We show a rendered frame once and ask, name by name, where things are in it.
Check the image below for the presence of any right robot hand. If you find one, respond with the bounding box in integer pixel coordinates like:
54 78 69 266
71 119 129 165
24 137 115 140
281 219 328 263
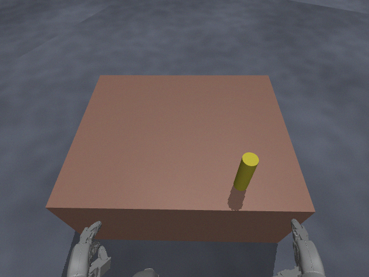
274 219 325 277

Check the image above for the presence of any can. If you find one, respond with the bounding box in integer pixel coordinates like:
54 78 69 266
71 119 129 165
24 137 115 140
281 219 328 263
234 152 259 191

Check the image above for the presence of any left robot hand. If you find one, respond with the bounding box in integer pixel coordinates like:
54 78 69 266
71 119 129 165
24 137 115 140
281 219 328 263
67 221 111 277

